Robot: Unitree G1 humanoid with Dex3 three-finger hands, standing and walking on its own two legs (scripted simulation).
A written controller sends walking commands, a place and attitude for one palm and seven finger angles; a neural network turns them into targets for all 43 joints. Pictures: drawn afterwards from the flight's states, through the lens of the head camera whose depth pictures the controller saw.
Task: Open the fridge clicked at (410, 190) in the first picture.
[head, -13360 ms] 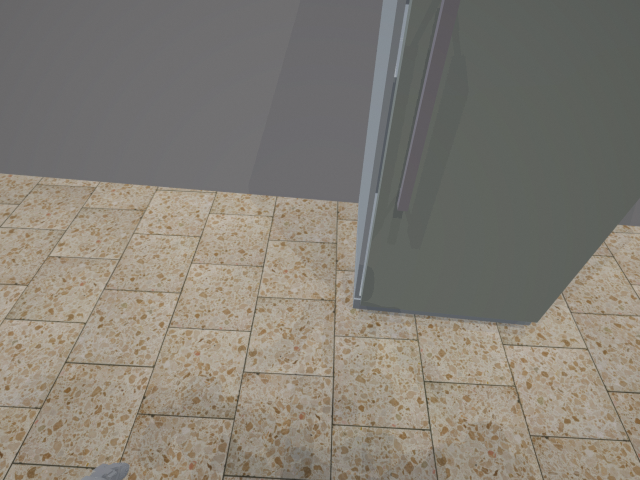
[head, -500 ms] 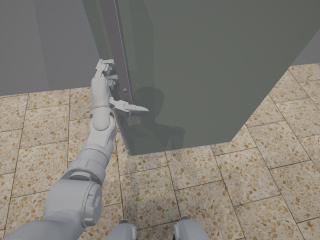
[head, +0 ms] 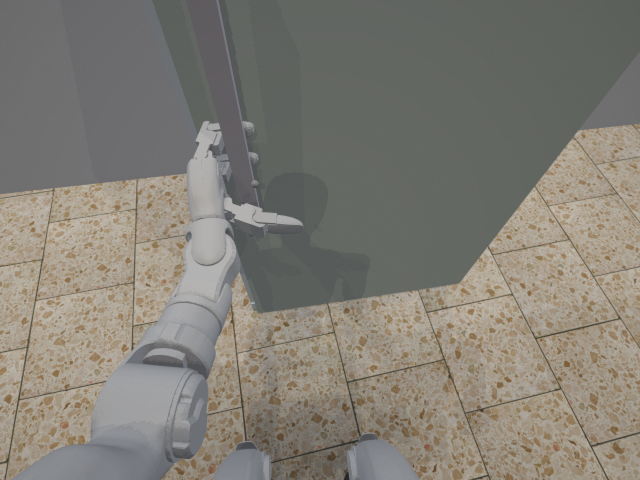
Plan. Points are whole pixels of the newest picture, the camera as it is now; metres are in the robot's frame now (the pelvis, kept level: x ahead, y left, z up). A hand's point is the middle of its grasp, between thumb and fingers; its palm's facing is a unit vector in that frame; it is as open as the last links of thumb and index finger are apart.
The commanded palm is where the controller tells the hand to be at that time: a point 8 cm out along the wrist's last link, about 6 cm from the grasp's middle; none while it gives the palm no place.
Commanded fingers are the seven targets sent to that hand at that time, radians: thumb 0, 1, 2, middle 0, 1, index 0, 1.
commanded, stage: slide the fingers in behind the handle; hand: left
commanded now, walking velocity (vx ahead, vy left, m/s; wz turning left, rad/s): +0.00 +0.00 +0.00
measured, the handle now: (229, 103) +0.52 +0.07 +0.15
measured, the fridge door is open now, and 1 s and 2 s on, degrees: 0 0 0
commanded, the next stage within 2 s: grip the handle and tug to test in 0.58 s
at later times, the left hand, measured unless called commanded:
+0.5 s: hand (259, 185) +0.46 +0.05 +0.07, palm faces +0.05 -1.00 -0.02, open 14.1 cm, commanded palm +0.44 +0.10 +0.07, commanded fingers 0.00 -0.50 0.30 -0.30 -1.20 -0.30 -1.20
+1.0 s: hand (258, 185) +0.46 +0.05 +0.07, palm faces +0.06 -1.00 -0.03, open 11.6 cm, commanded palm +0.44 +0.09 +0.07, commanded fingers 0.00 0.29 0.64 -0.38 -1.31 -0.38 -1.31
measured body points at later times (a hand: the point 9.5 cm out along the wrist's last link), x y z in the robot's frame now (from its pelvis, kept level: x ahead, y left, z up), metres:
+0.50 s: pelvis +0.00 +0.00 +0.00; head +0.09 +0.00 +0.44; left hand +0.46 +0.10 +0.07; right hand +0.04 -0.24 -0.13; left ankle +0.02 +0.13 -0.67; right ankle +0.01 -0.11 -0.67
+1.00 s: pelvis +0.00 +0.00 +0.00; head +0.10 +0.00 +0.44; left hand +0.46 +0.10 +0.08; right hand +0.04 -0.25 -0.13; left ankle +0.02 +0.13 -0.67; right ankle +0.01 -0.11 -0.67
